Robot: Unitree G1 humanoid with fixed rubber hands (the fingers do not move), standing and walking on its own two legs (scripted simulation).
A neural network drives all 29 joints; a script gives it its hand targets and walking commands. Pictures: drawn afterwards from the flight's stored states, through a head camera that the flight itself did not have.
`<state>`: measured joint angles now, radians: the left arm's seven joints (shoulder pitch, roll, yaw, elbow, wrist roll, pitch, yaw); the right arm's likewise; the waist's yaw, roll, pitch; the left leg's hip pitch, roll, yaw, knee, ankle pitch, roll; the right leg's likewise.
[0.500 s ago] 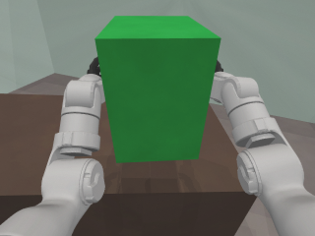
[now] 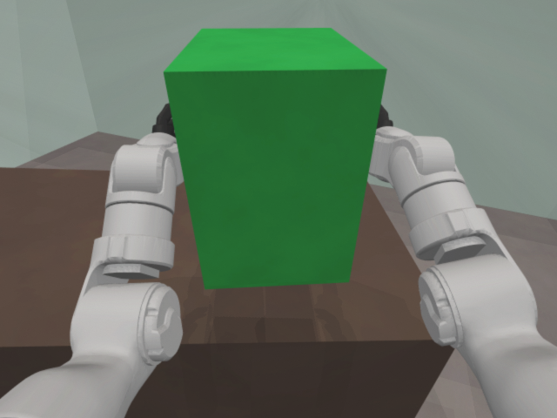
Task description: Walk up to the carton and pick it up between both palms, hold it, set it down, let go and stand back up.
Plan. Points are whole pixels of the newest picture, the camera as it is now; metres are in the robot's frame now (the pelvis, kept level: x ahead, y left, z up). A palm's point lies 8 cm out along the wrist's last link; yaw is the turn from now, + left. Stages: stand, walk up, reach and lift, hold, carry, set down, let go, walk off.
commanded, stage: hold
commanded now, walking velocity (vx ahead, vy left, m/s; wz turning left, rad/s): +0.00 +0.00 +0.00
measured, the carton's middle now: (272, 149) +0.40 +0.00 +0.28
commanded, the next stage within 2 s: none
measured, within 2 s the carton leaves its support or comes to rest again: neither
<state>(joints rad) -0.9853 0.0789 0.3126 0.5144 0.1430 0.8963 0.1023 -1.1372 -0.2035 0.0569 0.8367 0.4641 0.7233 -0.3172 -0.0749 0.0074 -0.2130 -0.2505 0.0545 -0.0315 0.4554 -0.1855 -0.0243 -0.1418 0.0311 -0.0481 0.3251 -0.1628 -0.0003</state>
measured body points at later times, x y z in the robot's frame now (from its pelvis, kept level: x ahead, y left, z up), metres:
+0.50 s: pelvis +0.00 +0.00 +0.00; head -0.09 +0.02 +0.44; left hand +0.39 +0.14 +0.28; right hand +0.38 -0.14 +0.30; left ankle +0.04 +0.13 -0.74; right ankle +0.01 -0.12 -0.74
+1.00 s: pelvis +0.00 +0.00 +0.00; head -0.09 +0.02 +0.44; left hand +0.39 +0.14 +0.29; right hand +0.39 -0.15 +0.30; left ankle +0.04 +0.13 -0.74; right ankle +0.01 -0.12 -0.74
